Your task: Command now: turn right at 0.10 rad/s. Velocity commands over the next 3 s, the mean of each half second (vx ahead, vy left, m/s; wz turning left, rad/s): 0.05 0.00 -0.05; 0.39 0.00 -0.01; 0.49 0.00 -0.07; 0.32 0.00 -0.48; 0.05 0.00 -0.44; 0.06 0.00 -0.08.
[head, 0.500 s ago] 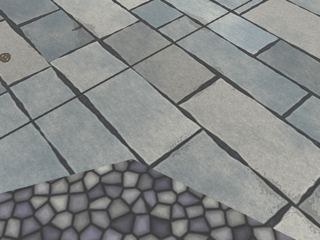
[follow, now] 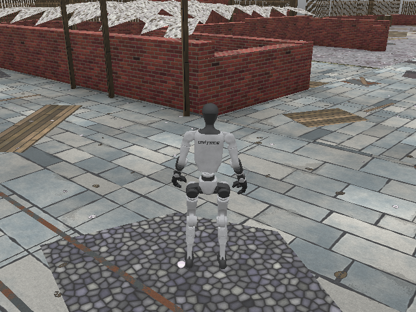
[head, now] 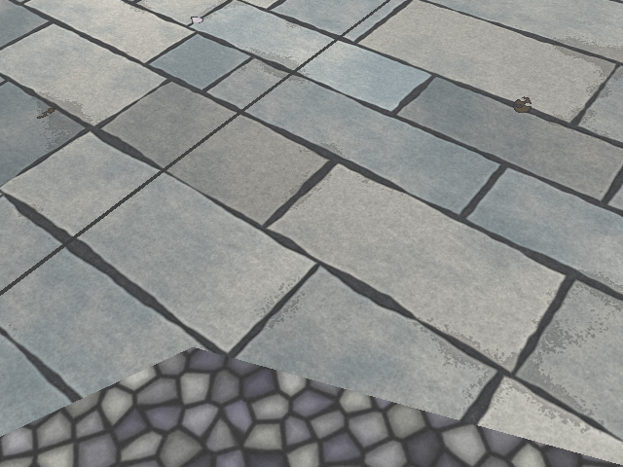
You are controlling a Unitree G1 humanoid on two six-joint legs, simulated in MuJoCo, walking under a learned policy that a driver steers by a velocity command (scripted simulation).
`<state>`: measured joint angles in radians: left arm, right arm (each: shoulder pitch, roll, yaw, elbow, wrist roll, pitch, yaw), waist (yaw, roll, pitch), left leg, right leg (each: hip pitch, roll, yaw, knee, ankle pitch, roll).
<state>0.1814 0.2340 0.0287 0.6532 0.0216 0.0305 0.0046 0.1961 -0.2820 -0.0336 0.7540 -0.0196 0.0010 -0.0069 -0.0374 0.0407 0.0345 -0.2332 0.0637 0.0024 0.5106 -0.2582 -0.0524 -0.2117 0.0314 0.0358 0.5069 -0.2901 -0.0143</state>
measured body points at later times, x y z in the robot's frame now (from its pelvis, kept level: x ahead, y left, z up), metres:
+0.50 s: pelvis +0.02 +0.01 +0.00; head +0.02 +0.01 +0.45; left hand +0.12 +0.27 -0.12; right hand +0.10 -0.27 -0.13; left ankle +0.00 +0.13 -0.72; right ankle -0.01 -0.11 -0.74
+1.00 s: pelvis +0.22 +0.03 -0.01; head +0.26 +0.05 +0.44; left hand +0.48 +0.23 -0.08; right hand +0.14 -0.23 -0.13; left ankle +0.03 +0.13 -0.74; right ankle +0.40 -0.09 -0.71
